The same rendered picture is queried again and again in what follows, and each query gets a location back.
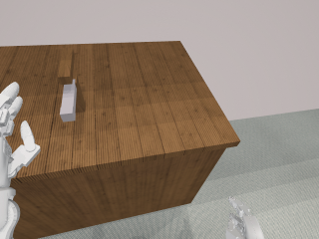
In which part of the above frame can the counter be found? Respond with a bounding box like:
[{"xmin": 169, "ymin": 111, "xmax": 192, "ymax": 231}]
[{"xmin": 0, "ymin": 41, "xmax": 241, "ymax": 239}]

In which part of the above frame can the robot right hand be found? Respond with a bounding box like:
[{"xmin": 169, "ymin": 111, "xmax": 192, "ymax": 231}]
[{"xmin": 225, "ymin": 196, "xmax": 265, "ymax": 239}]

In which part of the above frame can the robot left hand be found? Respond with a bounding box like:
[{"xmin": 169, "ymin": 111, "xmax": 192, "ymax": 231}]
[{"xmin": 0, "ymin": 82, "xmax": 41, "ymax": 188}]

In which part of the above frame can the tap lever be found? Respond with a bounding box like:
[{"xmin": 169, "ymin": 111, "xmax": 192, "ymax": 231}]
[{"xmin": 60, "ymin": 79, "xmax": 77, "ymax": 122}]

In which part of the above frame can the robot left forearm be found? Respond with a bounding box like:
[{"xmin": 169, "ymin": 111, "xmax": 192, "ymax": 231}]
[{"xmin": 0, "ymin": 187, "xmax": 21, "ymax": 239}]

